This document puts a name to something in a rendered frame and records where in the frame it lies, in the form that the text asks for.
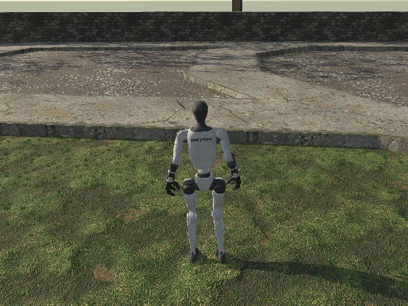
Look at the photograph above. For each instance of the right robot hand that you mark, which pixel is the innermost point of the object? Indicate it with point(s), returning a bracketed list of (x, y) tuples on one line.
[(234, 180)]

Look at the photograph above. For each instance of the robot left foot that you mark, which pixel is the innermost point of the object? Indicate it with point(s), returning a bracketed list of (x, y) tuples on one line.
[(193, 257)]

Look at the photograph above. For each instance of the right robot forearm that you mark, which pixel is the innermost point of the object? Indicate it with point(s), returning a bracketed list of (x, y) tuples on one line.
[(233, 167)]

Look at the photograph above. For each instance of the left robot forearm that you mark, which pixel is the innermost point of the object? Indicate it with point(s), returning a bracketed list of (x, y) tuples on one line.
[(172, 171)]

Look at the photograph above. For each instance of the right robot shin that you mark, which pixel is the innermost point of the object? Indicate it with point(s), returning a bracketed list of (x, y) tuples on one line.
[(219, 233)]

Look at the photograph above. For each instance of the right robot upper arm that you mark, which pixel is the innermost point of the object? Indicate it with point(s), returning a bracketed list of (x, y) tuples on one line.
[(225, 144)]

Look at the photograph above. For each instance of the left robot upper arm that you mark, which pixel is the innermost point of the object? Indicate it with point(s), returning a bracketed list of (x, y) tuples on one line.
[(181, 136)]

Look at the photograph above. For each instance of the left robot hand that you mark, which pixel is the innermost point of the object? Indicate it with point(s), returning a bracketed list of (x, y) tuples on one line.
[(169, 186)]

